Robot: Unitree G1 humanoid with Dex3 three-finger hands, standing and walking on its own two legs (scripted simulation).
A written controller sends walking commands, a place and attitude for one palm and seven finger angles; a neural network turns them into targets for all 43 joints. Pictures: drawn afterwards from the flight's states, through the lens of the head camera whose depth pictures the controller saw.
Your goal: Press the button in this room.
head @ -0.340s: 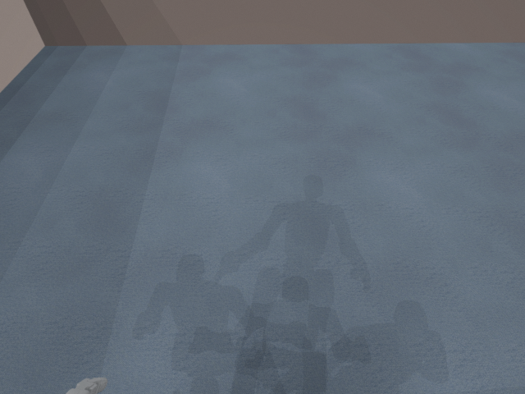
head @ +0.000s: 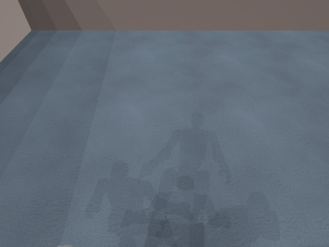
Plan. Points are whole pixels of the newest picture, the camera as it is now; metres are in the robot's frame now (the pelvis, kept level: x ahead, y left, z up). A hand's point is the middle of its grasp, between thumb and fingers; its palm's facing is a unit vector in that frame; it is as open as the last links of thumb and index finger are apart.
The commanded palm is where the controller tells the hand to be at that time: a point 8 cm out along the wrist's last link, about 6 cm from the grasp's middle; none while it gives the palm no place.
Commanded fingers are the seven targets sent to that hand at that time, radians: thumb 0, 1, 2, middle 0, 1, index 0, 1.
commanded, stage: stand and wait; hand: left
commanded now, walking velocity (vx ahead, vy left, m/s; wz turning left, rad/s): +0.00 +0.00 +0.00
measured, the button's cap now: out of the picture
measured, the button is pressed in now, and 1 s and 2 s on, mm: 0 0 0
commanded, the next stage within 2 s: turn or walk to find it in 0.56 s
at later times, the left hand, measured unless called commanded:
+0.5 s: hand out of the picture +0.06 +0.24 -0.15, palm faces -0.03 -0.94 -0.33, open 7.4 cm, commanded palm none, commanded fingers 0.00 0.90 0.90 -0.20 -0.30 -0.20 -0.30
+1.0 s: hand out of the picture +0.01 +0.22 -0.19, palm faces +0.12 -0.97 -0.21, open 7.4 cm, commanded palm none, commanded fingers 0.00 0.90 0.90 -0.20 -0.30 -0.20 -0.30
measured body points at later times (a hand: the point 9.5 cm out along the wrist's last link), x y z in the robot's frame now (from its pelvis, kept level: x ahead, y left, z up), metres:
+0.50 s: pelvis -0.01 -0.01 +0.00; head -0.02 -0.01 +0.45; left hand +0.06 +0.29 -0.13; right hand +0.06 -0.31 -0.13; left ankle +0.00 +0.12 -0.74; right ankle +0.00 -0.12 -0.74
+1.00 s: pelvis -0.02 +0.02 -0.01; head +0.00 +0.05 +0.43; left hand +0.01 +0.27 -0.18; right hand +0.04 -0.23 -0.15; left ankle -0.01 +0.11 -0.74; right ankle -0.01 -0.12 -0.72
